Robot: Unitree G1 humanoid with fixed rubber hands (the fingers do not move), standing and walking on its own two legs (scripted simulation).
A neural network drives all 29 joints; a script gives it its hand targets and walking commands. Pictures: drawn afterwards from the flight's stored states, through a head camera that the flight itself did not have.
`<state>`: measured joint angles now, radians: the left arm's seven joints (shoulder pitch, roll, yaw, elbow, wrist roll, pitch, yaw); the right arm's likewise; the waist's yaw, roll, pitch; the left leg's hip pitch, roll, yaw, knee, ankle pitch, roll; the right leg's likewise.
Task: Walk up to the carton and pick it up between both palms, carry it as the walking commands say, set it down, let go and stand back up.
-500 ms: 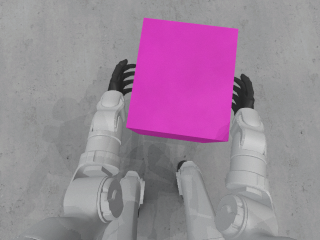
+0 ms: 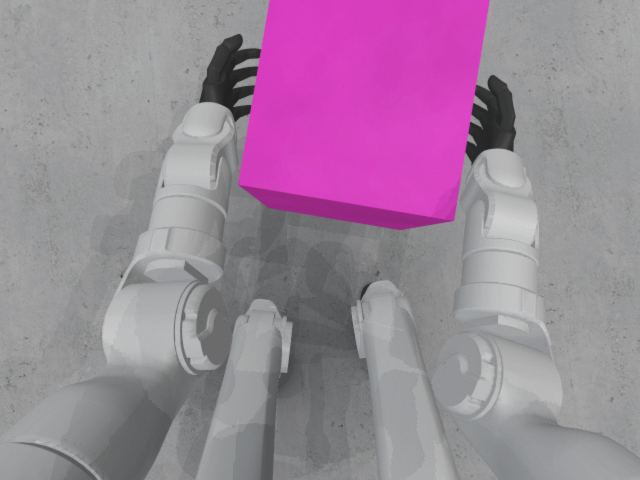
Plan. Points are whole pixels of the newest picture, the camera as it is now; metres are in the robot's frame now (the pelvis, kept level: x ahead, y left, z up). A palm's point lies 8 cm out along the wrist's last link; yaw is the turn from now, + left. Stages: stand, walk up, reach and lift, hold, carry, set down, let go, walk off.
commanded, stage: set down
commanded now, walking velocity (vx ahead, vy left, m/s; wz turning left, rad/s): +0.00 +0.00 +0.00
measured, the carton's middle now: (354, 117) +0.52 -0.09 -0.17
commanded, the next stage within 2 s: none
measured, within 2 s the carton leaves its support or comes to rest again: neither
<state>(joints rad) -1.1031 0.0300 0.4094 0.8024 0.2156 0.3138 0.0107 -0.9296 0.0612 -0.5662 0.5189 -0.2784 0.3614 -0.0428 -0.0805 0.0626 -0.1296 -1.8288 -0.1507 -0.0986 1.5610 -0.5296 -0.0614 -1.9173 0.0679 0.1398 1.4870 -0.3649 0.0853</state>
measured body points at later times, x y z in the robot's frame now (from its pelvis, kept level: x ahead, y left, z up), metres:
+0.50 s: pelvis -0.01 +0.01 -0.07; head +0.32 -0.03 +0.23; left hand +0.55 +0.07 -0.19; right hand +0.47 -0.24 -0.20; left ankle +0.07 +0.13 -0.52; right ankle +0.12 -0.14 -0.52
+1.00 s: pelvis -0.01 +0.00 -0.12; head +0.37 -0.03 +0.13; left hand +0.57 +0.06 -0.29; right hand +0.49 -0.24 -0.29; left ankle +0.07 +0.13 -0.52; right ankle +0.12 -0.14 -0.52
